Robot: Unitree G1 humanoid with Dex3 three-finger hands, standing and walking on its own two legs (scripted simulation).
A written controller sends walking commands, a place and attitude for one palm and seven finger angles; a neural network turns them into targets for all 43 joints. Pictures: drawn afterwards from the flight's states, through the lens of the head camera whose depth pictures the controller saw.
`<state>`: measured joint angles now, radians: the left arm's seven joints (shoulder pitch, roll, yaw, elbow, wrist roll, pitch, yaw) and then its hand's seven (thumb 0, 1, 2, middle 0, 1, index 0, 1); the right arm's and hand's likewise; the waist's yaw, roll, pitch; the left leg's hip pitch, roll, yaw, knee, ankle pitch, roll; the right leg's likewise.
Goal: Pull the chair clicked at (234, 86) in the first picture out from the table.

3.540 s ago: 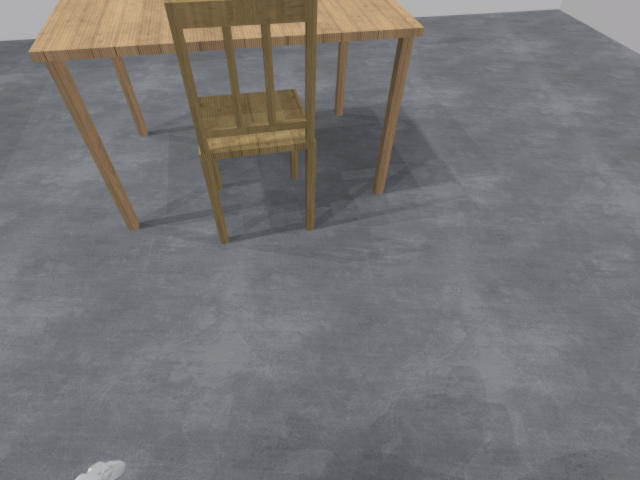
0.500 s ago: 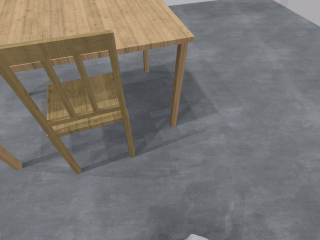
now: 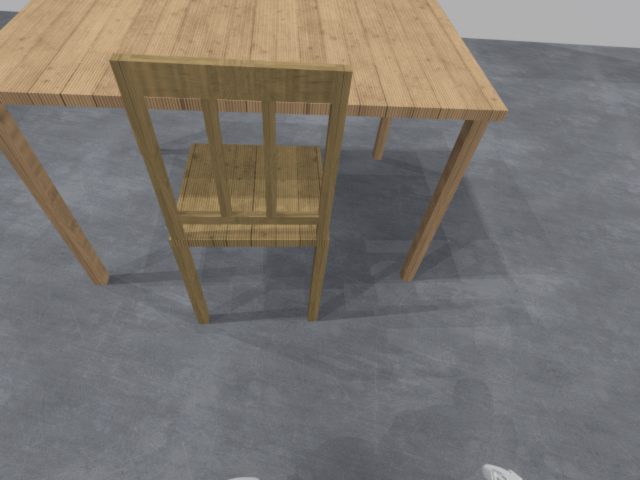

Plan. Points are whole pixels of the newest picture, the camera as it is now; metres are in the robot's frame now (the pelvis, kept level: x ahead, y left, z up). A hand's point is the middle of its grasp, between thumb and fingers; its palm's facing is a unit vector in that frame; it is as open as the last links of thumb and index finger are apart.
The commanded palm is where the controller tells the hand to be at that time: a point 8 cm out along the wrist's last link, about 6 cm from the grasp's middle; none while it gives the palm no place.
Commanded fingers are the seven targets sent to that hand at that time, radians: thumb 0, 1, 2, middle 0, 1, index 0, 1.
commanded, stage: take the last steps up to it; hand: left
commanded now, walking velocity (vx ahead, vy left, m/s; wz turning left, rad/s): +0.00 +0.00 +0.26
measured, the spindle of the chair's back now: (218, 163) +0.68 +0.26 -0.06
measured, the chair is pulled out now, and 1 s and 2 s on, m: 0.00 0.00 0.00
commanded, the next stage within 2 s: come to a stop and stand still in 0.94 s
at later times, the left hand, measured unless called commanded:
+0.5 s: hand out of the picture +0.02 +0.15 -0.14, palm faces +0.16 -0.97 -0.20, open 7.4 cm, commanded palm none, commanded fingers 0.00 0.90 0.90 -0.20 -0.30 -0.20 -0.30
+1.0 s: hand (176, 453) +0.17 +0.21 -0.16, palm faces +0.15 -0.97 -0.18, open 7.4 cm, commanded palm none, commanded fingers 0.00 0.90 0.90 -0.20 -0.30 -0.20 -0.30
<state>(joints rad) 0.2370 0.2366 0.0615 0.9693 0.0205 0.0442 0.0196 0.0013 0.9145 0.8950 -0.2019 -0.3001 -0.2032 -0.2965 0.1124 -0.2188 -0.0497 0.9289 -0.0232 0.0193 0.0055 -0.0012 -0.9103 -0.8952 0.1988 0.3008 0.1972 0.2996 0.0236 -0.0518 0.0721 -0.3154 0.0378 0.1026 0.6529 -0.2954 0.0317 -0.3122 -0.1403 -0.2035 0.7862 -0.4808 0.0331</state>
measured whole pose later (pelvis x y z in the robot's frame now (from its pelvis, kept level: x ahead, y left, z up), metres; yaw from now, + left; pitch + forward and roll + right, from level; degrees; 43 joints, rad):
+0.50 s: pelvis +0.05 -0.02 +0.02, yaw +5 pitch -1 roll +1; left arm 0.37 0.12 0.02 1.04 0.02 -0.04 0.01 0.00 0.91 0.90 -0.20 -0.30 -0.20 -0.30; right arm 0.31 -0.20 -0.05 1.09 -0.02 0.03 0.02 0.00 -0.91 -0.89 0.20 0.30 0.20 0.30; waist 0.01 0.03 0.00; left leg -0.43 0.01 0.03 0.97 -0.34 0.04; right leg -0.12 -0.02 -0.10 0.43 -0.30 -0.04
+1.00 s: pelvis +0.18 +0.03 +0.02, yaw +5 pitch +0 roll +1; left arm 0.29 0.17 0.05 1.09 0.02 -0.01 0.01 0.01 0.91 0.90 -0.20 -0.30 -0.20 -0.30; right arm 0.20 -0.15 -0.03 1.04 -0.02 -0.06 -0.03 -0.01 -0.95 -0.89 0.20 0.30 0.20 0.30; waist 0.02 -0.05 0.05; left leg -0.22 0.01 0.15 0.46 -0.23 0.04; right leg -0.43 -0.08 -0.07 0.98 -0.40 -0.01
